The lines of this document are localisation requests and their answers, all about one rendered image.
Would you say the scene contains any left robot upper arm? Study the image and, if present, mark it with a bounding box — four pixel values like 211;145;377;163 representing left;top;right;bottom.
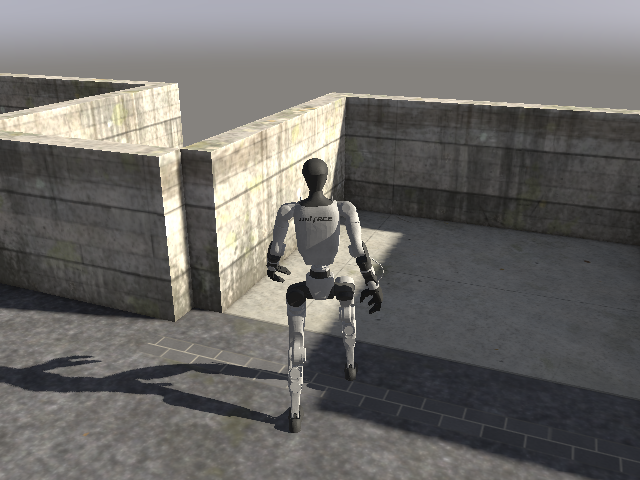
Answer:
270;202;296;257

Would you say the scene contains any robot left forearm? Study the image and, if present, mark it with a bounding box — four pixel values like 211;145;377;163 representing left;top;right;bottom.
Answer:
266;241;281;271

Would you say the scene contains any robot left thigh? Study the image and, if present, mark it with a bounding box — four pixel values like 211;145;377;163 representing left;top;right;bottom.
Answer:
286;281;307;365

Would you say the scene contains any robot right forearm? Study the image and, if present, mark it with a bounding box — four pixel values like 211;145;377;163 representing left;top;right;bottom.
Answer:
356;241;379;290

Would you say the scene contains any robot right hand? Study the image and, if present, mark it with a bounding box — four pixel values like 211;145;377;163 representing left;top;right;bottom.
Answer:
360;285;383;314

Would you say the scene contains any robot right foot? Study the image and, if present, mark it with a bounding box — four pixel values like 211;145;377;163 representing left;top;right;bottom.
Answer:
344;362;358;381

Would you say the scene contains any robot left hand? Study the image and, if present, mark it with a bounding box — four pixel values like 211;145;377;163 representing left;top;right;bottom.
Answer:
267;264;291;283

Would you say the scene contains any right robot upper arm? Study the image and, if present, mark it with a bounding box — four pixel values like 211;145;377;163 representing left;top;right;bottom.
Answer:
337;201;365;258

